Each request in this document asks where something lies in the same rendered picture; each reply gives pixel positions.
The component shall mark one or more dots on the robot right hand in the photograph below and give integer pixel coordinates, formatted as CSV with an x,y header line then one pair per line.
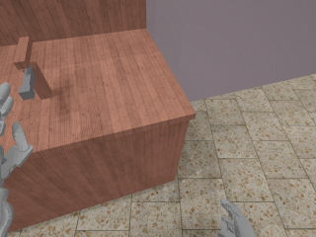
x,y
240,227

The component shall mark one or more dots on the robot left forearm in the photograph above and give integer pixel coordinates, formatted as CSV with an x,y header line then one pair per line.
x,y
6,213

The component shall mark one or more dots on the tap lever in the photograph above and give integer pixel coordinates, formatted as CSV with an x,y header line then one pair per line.
x,y
27,90

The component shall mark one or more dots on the robot left hand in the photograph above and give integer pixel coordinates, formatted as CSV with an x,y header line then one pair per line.
x,y
19,153

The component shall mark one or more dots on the counter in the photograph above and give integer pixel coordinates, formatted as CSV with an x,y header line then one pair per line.
x,y
109,118

